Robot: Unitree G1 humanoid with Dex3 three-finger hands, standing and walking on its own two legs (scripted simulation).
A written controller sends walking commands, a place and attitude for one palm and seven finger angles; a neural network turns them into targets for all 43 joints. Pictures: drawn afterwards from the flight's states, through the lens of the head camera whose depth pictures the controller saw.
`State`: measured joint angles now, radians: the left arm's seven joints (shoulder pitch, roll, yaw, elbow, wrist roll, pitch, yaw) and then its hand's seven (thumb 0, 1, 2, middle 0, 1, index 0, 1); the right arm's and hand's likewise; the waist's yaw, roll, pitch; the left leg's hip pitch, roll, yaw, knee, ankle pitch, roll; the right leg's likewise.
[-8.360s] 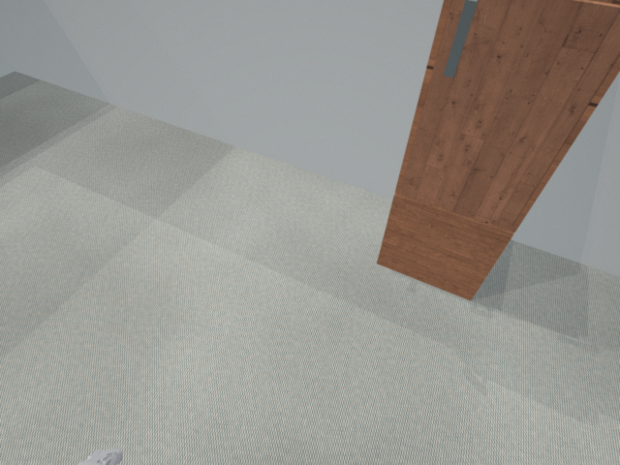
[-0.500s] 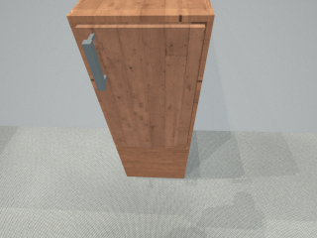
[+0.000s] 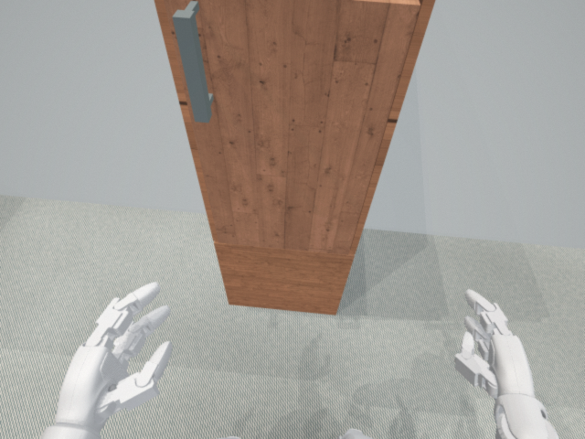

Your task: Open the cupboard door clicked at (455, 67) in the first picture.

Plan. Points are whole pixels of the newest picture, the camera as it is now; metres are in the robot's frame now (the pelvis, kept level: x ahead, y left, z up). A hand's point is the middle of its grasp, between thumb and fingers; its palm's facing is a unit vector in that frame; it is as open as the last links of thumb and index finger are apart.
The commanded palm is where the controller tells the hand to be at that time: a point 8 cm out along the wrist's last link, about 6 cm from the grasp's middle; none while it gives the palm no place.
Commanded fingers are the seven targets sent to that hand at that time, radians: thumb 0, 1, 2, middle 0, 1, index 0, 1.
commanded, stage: raise the hand with hooked fingers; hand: left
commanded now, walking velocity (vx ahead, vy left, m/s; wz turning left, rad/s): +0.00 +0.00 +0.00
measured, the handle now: (198, 65) +0.57 +0.20 +0.20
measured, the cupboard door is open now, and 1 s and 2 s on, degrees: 0 0 0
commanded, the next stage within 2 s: move the hooked fingers beside the handle in 1.68 s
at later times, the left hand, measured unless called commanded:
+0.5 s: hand (87, 296) +0.24 +0.25 +0.11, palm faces +0.03 -1.00 -0.07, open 11.6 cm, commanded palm +0.20 +0.30 +0.13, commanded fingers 0.00 -0.20 0.43 -0.28 -1.00 -0.28 -1.00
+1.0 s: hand (34, 209) +0.28 +0.29 +0.20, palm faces +0.08 -0.99 -0.08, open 13.9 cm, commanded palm +0.25 +0.33 +0.20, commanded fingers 0.00 -0.50 0.30 -0.30 -1.20 -0.30 -1.20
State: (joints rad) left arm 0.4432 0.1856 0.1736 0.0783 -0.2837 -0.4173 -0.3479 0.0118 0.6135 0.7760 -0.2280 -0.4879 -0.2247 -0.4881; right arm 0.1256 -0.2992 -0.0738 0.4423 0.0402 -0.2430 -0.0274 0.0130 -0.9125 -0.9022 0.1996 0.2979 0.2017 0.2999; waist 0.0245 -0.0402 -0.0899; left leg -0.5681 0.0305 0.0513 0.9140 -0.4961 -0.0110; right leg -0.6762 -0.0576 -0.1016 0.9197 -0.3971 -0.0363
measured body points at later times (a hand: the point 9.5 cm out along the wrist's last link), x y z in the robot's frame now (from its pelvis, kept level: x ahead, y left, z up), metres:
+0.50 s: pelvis +0.00 +0.03 +0.02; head +0.02 +0.04 +0.47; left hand +0.23 +0.31 +0.12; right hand +0.14 -0.20 -0.06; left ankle -0.02 +0.13 -0.69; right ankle +0.04 -0.10 -0.69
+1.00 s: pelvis +0.01 +0.02 +0.05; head +0.00 +0.01 +0.50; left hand +0.27 +0.34 +0.21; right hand +0.21 -0.19 -0.02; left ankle -0.02 +0.13 -0.69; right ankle +0.04 -0.10 -0.69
